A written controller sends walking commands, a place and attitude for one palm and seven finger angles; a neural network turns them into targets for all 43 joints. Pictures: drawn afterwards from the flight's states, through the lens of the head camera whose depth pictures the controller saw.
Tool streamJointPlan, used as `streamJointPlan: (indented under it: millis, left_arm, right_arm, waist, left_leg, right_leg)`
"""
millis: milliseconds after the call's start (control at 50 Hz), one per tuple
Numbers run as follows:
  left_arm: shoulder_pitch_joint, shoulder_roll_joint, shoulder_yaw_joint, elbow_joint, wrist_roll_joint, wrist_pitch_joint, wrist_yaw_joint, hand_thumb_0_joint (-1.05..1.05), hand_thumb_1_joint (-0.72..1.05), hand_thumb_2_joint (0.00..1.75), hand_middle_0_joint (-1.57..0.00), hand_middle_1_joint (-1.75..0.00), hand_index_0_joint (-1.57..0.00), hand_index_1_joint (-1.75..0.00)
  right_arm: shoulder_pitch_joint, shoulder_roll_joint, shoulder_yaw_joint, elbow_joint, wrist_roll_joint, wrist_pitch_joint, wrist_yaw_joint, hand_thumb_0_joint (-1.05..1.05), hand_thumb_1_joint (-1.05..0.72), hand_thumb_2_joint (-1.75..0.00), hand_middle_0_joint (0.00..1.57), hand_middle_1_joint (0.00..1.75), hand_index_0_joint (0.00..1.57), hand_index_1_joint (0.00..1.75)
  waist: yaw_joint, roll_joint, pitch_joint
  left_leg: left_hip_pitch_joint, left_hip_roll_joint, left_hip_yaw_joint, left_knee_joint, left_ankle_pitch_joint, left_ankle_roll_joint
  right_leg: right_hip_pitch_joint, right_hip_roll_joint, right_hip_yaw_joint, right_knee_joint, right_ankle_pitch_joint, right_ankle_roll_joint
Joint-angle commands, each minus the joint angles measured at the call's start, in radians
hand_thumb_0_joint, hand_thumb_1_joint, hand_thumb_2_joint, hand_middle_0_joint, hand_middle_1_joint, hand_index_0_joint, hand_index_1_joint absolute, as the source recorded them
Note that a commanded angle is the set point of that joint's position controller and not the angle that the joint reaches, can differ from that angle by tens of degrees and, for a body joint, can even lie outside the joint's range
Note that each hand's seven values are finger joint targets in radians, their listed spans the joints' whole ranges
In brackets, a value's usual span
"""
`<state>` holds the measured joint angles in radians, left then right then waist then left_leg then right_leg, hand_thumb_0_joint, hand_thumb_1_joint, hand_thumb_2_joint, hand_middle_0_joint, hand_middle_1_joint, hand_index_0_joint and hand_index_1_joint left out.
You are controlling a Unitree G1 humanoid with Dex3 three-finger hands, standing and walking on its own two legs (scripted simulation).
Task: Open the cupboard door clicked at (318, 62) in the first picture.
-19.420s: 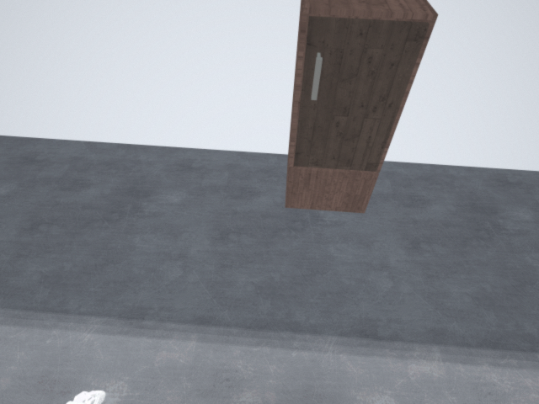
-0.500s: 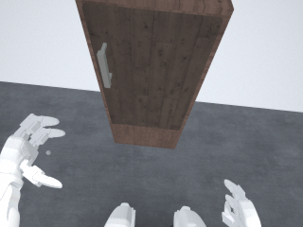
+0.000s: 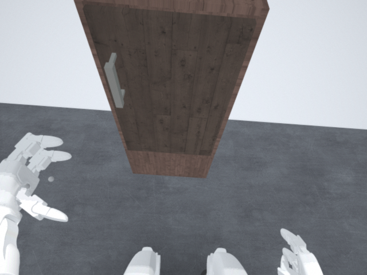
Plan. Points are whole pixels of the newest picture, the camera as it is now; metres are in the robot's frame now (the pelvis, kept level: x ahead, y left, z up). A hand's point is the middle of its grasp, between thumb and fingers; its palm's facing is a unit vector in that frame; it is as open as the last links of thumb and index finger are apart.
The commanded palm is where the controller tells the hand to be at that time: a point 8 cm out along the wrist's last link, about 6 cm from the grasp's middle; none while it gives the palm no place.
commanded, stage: raise the hand with hooked fingers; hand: left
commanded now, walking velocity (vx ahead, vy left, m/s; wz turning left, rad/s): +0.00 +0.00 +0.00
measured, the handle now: (116, 81) +0.56 +0.20 +0.04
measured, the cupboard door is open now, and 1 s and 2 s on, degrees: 0 0 0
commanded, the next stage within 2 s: move the hooked fingers beside the handle in 0.12 s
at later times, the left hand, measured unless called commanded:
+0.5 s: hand (58, 164) +0.32 +0.27 +0.05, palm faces -0.02 -1.00 -0.04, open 14.0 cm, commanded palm +0.30 +0.32 +0.05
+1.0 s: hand (74, 132) +0.40 +0.26 +0.04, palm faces -0.02 -1.00 -0.03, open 14.0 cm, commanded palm +0.38 +0.31 +0.04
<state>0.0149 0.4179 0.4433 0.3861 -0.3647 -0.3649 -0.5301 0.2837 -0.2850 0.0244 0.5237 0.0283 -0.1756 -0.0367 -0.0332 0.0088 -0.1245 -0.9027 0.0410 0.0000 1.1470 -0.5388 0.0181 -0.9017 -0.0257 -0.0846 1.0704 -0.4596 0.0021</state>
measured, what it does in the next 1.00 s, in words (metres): stands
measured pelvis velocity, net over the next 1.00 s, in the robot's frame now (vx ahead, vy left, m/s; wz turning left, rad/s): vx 0.00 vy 0.00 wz -0.02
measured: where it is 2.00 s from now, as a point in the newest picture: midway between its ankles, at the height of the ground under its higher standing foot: outside the picture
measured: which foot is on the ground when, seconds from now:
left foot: down 0.00-1.00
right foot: down 0.00-1.00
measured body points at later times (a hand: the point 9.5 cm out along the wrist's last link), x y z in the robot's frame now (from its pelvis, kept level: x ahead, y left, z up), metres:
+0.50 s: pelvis -0.01 -0.01 -0.01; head +0.08 +0.01 +0.43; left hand +0.31 +0.32 +0.05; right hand +0.15 -0.26 -0.09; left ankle +0.01 +0.10 -0.65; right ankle +0.03 -0.13 -0.65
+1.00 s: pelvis +0.00 +0.00 -0.01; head +0.11 +0.03 +0.43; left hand +0.39 +0.32 +0.05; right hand +0.09 -0.27 -0.10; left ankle +0.01 +0.10 -0.65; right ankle +0.03 -0.13 -0.65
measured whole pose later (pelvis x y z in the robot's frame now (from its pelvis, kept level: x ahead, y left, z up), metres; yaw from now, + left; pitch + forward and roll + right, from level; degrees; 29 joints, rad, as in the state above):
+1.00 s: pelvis +0.00 +0.00 -0.01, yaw -1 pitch +20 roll -3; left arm -0.45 0.51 0.47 0.80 -0.25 -0.39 -0.51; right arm 0.31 -0.28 0.03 0.60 0.02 -0.08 -0.04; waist -0.08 0.00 -0.12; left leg -0.99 0.05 0.01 1.17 -0.54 0.02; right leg -0.99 -0.02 -0.07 1.09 -0.45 0.01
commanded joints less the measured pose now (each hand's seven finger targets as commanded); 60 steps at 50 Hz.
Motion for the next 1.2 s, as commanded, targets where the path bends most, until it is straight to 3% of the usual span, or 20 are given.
streamJointPlan:
  millis: [0, 200, 220, 260, 320, 400, 440, 460, 500, 560, 620, 740, 820, 900, 1020, 1100, 1140, 1180]
  left_arm:
    - [-0.133, 0.242, 0.093, -0.183, -0.038, -0.065, -0.003, 0.0, -0.5, 0.3, -0.3, -1.2, -0.3, -1.2]
    - [-0.153, 0.242, 0.085, -0.17, -0.032, -0.066, -0.01, 0.0, -0.5, 0.3, -0.3, -1.2, -0.3, -1.2]
    - [-0.197, 0.229, 0.064, -0.168, -0.029, -0.065, -0.01, 0.0, -0.5, 0.3, -0.3, -1.2, -0.3, -1.2]
    - [-0.276, 0.264, 0.087, -0.147, -0.03, -0.069, -0.005, 0.0, -0.5, 0.3, -0.3, -1.2, -0.3, -1.2]
    - [-0.336, 0.278, 0.091, -0.066, -0.015, -0.062, -0.015, 0.0, -0.5, 0.3, -0.3, -1.2, -0.3, -1.2]
    - [-0.399, 0.305, 0.088, -0.052, 0.0, -0.061, -0.029, 0.0, -0.5, 0.3, -0.3, -1.2, -0.3, -1.2]
    - [-0.443, 0.293, 0.069, -0.027, 0.005, -0.048, -0.027, 0.0, -0.5, 0.3, -0.3, -1.2, -0.3, -1.2]
    - [-0.449, 0.314, 0.088, 0.004, 0.005, -0.044, -0.024, 0.0, -0.5, 0.3, -0.3, -1.2, -0.3, -1.2]
    - [-0.47, 0.324, 0.096, 0.027, 0.015, -0.042, -0.017, 0.0, -0.5, 0.3, -0.3, -1.2, -0.3, -1.2]
    - [-0.488, 0.343, 0.112, 0.064, 0.022, -0.042, 0.0, 0.0, -0.5, 0.3, -0.3, -1.2, -0.3, -1.2]
    - [-0.523, 0.335, 0.098, 0.082, 0.04, -0.052, 0.01, 0.0, -0.5, 0.3, -0.3, -1.2, -0.3, -1.2]
    - [-0.587, 0.366, 0.12, 0.142, 0.054, -0.071, 0.021, 0.0, -0.5, 0.3, -0.3, -1.2, -0.3, -1.2]
    - [-0.668, 0.38, 0.112, 0.19, 0.071, -0.081, 0.018, 0.0, -0.5, 0.3, -0.3, -1.2, -0.3, -1.2]
    - [-0.731, 0.354, 0.078, 0.205, 0.08, -0.093, 0.018, 0.0, -0.5, 0.3, -0.3, -1.2, -0.3, -1.2]
    - [-0.814, 0.396, 0.101, 0.298, 0.111, -0.092, 0.042, 0.0, -0.5, 0.3, -0.3, -1.2, -0.3, -1.2]
    - [-0.874, 0.393, 0.084, 0.289, 0.126, -0.112, 0.051, 0.0, -0.5, 0.3, -0.3, -1.2, -0.3, -1.2]
    - [-0.88, 0.376, 0.072, 0.289, 0.128, -0.115, 0.058, 0.0, -0.5, 0.3, -0.3, -1.2, -0.3, -1.2]
    - [-0.909, 0.393, 0.081, 0.34, 0.135, -0.11, 0.063, 0.0, -0.5, 0.3, -0.3, -1.2, -0.3, -1.2]
  right_arm:
    - [-0.001, -0.152, -0.068, -0.135, 0.01, -0.049, -0.017, 0.0, -0.9, -0.9, 0.2, 0.3, 0.2, 0.3]
    - [-0.006, -0.149, -0.062, -0.134, 0.011, -0.049, -0.022, 0.0, -0.9, -0.9, 0.2, 0.3, 0.2, 0.3]
    - [-0.01, -0.148, -0.059, -0.131, 0.011, -0.049, -0.024, 0.0, -0.9, -0.9, 0.2, 0.3, 0.2, 0.3]
    - [-0.003, -0.153, -0.058, -0.116, 0.008, -0.049, -0.033, 0.0, -0.9, -0.9, 0.2, 0.3, 0.2, 0.3]
    - [-0.003, -0.154, -0.054, -0.105, 0.011, -0.043, -0.039, 0.0, -0.9, -0.9, 0.2, 0.3, 0.2, 0.3]
    - [0.007, -0.157, -0.055, -0.098, 0.011, -0.041, -0.043, 0.0, -0.9, -0.9, 0.2, 0.3, 0.2, 0.3]
    - [0.009, -0.156, -0.054, -0.094, 0.011, -0.038, -0.041, 0.0, -0.9, -0.9, 0.2, 0.3, 0.2, 0.3]
    - [0.02, -0.16, -0.056, -0.088, 0.011, -0.035, -0.042, 0.0, -0.9, -0.9, 0.2, 0.3, 0.2, 0.3]
    - [0.02, -0.16, -0.056, -0.085, 0.01, -0.027, -0.039, 0.0, -0.9, -0.9, 0.2, 0.3, 0.2, 0.3]
    - [0.031, -0.163, -0.056, -0.085, 0.009, -0.015, -0.035, 0.0, -0.9, -0.9, 0.2, 0.3, 0.2, 0.3]
    - [0.041, -0.163, -0.06, -0.083, 0.008, -0.004, -0.028, 0.0, -0.9, -0.9, 0.2, 0.3, 0.2, 0.3]
    - [0.069, -0.169, -0.066, -0.059, 0.004, 0.019, -0.025, 0.0, -0.9, -0.9, 0.2, 0.3, 0.2, 0.3]
    - [0.085, -0.172, -0.066, -0.041, 0.001, 0.035, -0.025, 0.0, -0.9, -0.9, 0.2, 0.3, 0.2, 0.3]
    - [0.101, -0.172, -0.07, -0.027, 0.0, 0.048, -0.021, 0.0, -0.9, -0.9, 0.2, 0.3, 0.2, 0.3]
    - [0.12, -0.176, -0.069, -0.013, -0.005, 0.078, -0.018, 0.0, -0.9, -0.9, 0.2, 0.3, 0.2, 0.3]
    - [0.134, -0.177, -0.07, -0.009, -0.009, 0.096, -0.012, 0.0, -0.9, -0.9, 0.2, 0.3, 0.2, 0.3]
    - [0.138, -0.174, -0.072, -0.007, -0.011, 0.104, -0.006, 0.0, -0.9, -0.9, 0.2, 0.3, 0.2, 0.3]
    - [0.147, -0.177, -0.069, 0.004, -0.011, 0.116, -0.007, 0.0, -0.9, -0.9, 0.2, 0.3, 0.2, 0.3]
  waist:
    - [0.018, 0.097, -0.292]
    - [0.015, 0.084, -0.291]
    - [0.007, 0.101, -0.276]
    - [-0.004, 0.074, -0.27]
    - [-0.005, 0.073, -0.264]
    - [0.004, 0.116, -0.337]
    - [-0.005, 0.12, -0.329]
    - [-0.008, 0.075, -0.324]
    - [-0.001, 0.108, -0.338]
    - [0.001, 0.077, -0.341]
    - [-0.002, 0.104, -0.356]
    - [-0.016, 0.079, -0.378]
    - [-0.023, 0.117, -0.382]
    - [-0.037, 0.132, -0.41]
    - [-0.047, 0.099, -0.411]
    - [-0.048, 0.166, -0.447]
    - [-0.05, 0.171, -0.466]
    - [-0.063, 0.14, -0.438]
  left_leg:
    - [0.165, -0.038, -0.029, -0.189, 0.313, -0.003]
    - [0.156, -0.037, -0.03, -0.183, 0.298, -0.001]
    - [0.15, -0.038, -0.03, -0.181, 0.282, -0.001]
    - [0.128, -0.035, -0.032, -0.162, 0.266, 0.002]
    - [0.098, -0.037, -0.025, -0.159, 0.216, 0.004]
    - [0.144, -0.033, -0.027, -0.16, 0.278, 0.003]
    - [0.143, -0.033, -0.028, -0.16, 0.282, 0.003]
    - [0.129, -0.029, -0.031, -0.154, 0.287, 0.005]
    - [0.129, -0.03, -0.027, -0.158, 0.29, 0.002]
    - [0.11, -0.029, -0.025, -0.159, 0.294, 0.004]
    - [0.132, -0.028, -0.025, -0.167, 0.31, 0.001]
    - [0.13, -0.023, -0.023, -0.16, 0.329, 0.004]
    - [0.143, -0.021, -0.027, -0.155, 0.355, 0.002]
    - [0.201, -0.013, -0.042, -0.154, 0.406, -0.004]
    - [0.169, -0.013, -0.04, -0.142, 0.401, 0.001]
    - [0.245, -0.005, -0.054, -0.139, 0.474, -0.009]
    - [0.268, -0.003, -0.058, -0.136, 0.5, -0.012]
    - [0.241, 0.0, -0.058, -0.13, 0.494, -0.01]
  right_leg:
    - [0.195, 0.051, 0.034, -0.122, 0.174, -0.028]
    - [0.194, 0.051, 0.036, -0.118, 0.168, -0.027]
    - [0.18, 0.049, 0.037, -0.118, 0.156, -0.027]
    - [0.171, 0.052, 0.046, -0.115, 0.142, -0.03]
    - [0.166, 0.046, 0.061, -0.125, 0.093, -0.026]
    - [0.183, 0.044, 0.058, -0.108, 0.158, -0.031]
    - [0.168, 0.044, 0.056, -0.109, 0.164, -0.028]
    - [0.174, 0.049, 0.055, -0.106, 0.168, -0.03]
    - [0.174, 0.043, 0.058, -0.103, 0.175, -0.028]
    - [0.188, 0.046, 0.058, -0.103, 0.181, -0.028]
    - [0.175, 0.044, 0.053, -0.1, 0.193, -0.027]
    - [0.173, 0.047, 0.055, -0.098, 0.215, -0.023]
    - [0.154, 0.047, 0.053, -0.091, 0.232, -0.027]
    - [0.11, 0.049, 0.041, -0.084, 0.241, -0.026]
    - [0.114, 0.049, 0.043, -0.08, 0.253, -0.024]
    - [0.067, 0.051, 0.037, -0.073, 0.259, -0.028]
    - [0.059, 0.052, 0.033, -0.074, 0.263, -0.026]
    - [0.052, 0.054, 0.032, -0.071, 0.268, -0.025]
